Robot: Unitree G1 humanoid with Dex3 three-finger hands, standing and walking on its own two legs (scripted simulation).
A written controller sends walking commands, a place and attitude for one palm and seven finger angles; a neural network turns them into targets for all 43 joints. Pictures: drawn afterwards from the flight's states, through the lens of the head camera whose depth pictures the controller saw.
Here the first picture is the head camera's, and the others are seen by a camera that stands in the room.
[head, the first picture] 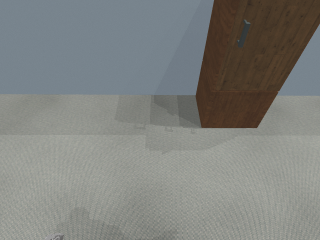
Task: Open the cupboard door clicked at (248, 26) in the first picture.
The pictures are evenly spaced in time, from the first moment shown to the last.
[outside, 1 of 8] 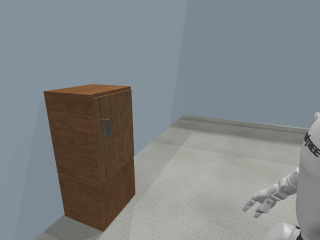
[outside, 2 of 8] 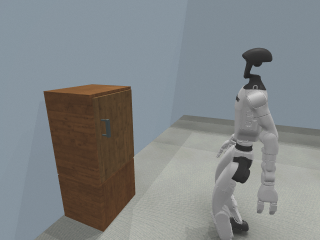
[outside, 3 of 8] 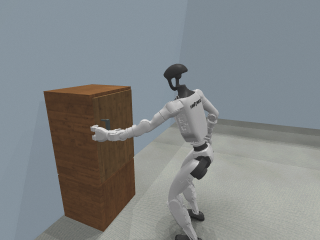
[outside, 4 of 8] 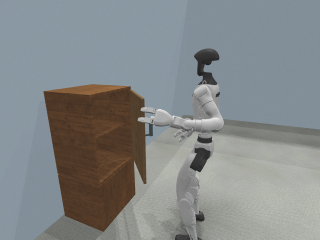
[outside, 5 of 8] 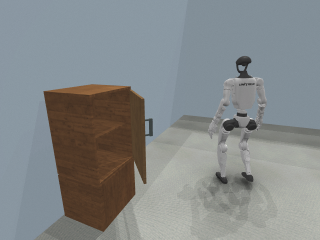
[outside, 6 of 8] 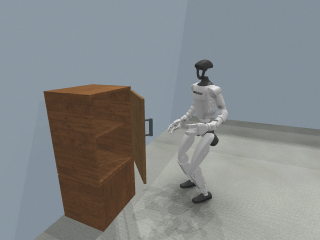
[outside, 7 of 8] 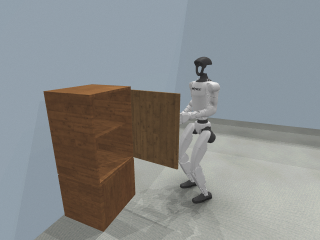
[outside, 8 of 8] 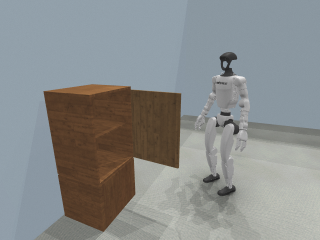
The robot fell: no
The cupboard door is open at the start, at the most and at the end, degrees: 0 87 87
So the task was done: yes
